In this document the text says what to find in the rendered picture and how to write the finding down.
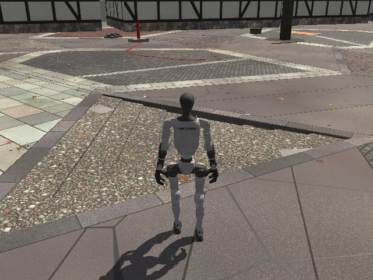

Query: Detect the robot left forearm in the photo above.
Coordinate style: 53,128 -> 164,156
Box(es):
156,143 -> 167,170

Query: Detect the left robot upper arm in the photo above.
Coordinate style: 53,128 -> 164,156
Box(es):
161,118 -> 175,151

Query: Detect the right robot shin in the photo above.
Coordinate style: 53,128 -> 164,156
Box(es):
196,194 -> 204,234

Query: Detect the robot left hand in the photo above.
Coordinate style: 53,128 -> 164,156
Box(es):
155,169 -> 168,186

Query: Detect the robot right forearm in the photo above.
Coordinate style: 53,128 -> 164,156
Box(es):
207,143 -> 217,170

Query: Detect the robot right hand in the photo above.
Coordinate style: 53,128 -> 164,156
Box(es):
205,169 -> 219,183

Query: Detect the right robot upper arm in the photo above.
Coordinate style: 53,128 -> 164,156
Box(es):
199,118 -> 213,151

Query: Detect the right robot thigh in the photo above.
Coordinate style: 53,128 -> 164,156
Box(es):
194,163 -> 206,205

